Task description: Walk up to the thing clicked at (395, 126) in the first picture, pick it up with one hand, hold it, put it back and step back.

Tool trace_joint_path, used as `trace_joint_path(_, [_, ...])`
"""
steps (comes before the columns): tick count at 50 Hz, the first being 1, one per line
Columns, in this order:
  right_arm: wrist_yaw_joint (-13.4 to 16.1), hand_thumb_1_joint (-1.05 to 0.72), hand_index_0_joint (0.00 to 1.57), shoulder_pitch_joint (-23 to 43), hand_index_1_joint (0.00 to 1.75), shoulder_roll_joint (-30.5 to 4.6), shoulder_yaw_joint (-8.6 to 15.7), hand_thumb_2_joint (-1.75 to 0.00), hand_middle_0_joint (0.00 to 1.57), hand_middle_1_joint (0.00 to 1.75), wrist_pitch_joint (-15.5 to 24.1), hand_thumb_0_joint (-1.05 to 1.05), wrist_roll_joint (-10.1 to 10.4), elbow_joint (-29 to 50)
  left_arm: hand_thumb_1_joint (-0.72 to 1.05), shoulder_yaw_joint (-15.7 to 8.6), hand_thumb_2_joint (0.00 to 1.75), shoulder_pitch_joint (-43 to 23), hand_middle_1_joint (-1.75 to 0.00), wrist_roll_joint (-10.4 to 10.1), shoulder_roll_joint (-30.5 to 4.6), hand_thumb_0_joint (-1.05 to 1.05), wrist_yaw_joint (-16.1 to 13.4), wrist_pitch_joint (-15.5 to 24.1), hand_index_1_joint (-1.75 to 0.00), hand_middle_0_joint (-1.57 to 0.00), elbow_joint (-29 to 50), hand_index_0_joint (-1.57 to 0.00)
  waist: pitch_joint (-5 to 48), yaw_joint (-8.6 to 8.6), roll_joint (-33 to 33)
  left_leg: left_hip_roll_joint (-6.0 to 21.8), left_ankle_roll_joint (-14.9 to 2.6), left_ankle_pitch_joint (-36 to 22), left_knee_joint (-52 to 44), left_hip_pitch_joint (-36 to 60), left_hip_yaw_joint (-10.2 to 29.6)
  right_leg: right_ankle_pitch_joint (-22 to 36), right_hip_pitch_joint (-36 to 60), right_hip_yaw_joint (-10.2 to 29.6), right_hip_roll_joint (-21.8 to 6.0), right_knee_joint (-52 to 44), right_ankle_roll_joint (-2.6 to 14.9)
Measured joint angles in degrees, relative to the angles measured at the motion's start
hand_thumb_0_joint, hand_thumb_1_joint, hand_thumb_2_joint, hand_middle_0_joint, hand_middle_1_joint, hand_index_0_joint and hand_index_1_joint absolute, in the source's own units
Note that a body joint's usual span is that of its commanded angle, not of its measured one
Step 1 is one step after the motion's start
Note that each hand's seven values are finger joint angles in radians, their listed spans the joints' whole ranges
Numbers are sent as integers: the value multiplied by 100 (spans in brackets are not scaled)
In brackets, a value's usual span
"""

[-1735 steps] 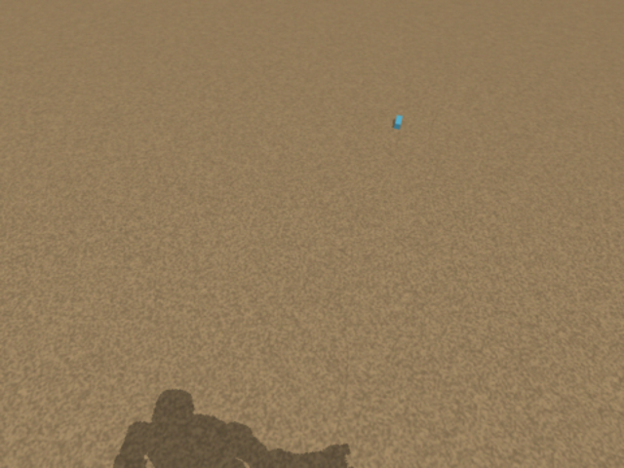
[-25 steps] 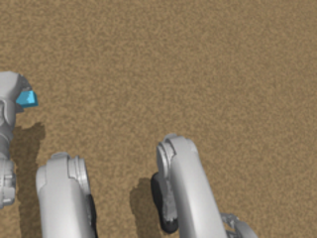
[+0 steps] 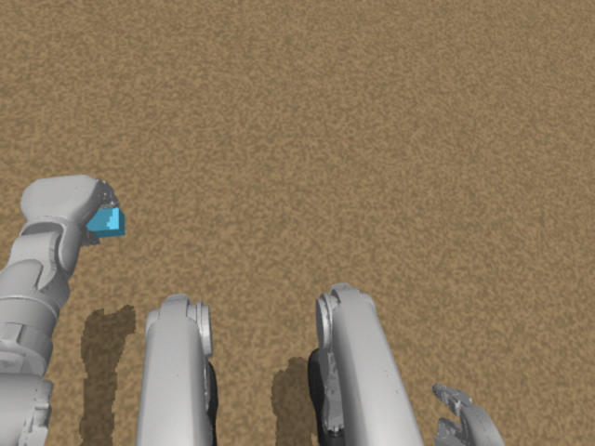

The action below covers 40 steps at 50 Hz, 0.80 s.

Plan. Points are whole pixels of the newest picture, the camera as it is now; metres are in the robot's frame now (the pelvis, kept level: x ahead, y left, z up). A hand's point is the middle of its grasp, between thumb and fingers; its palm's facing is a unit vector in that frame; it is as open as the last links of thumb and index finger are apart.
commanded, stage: lift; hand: left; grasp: from above
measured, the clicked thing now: (88, 224) +0.44 +0.28 -0.15
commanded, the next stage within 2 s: hold in 1.04 s
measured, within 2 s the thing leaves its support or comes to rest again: neither
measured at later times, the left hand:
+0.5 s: hand out of the picture +0.36 +0.25 +0.10, palm faces -0.43 -0.11 -0.89, open 6.5 cm
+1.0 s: hand out of the picture +0.37 +0.24 +0.21, palm faces -0.44 -0.11 -0.89, open 6.6 cm
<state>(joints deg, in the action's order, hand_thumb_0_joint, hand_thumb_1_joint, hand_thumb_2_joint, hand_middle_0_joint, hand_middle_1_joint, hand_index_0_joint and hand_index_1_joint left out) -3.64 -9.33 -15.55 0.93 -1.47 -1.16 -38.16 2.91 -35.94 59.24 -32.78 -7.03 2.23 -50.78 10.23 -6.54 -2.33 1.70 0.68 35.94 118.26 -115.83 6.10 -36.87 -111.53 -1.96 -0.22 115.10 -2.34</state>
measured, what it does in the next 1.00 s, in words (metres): rises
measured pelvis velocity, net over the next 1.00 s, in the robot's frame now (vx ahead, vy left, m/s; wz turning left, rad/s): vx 0.07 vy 0.00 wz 0.06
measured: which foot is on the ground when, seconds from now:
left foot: down 0.00-1.00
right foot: down 0.00-1.00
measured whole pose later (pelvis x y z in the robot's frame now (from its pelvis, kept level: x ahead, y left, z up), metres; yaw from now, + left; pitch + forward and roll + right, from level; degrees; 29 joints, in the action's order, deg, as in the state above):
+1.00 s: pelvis +0.07 +0.00 +0.29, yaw +3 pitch +12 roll -1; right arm 3.1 -14.4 -13.9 2.2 0.7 2.3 -42.7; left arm 10.5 -19.3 56.4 -21.8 -8.4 -4.0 -47.1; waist 5.1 -3.6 -1.9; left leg 2.5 0.7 22.7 53.2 -42.5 0.0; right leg -22.8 -40.8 0.3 -1.0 51.7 -1.7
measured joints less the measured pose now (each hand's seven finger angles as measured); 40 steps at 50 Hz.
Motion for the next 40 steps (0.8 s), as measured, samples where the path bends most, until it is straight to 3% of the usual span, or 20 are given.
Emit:
trace_joint_path(18, [461,-91,20,89,30,190,11,-90,20,30,-68,0,281,-36,51,386,9,1313,-13,-329,496,1,246,-604,-12,-101,1274,-105,-5,211,-28,69,-5,-324,-2464,2892,-262,367,2774,78,-44,-2390,41])
trace_joint_path(27, [659,-91,20,-154,30,213,3,-90,20,30,100,0,359,-171,50,573,10,1635,-13,-344,691,1,214,-595,-12,-102,1105,-105,-103,246,-14,106,10,-606,-3842,4520,-387,670,4339,123,-35,-3732,68])
trace_joint_path(40, [728,-90,20,-400,30,164,95,-90,20,30,246,0,346,-390,49,720,14,1628,-15,-257,1003,0,-103,-588,-15,-101,496,-103,-341,265,29,111,11,-1029,-5474,6289,-519,1115,6060,175,-43,-5345,77])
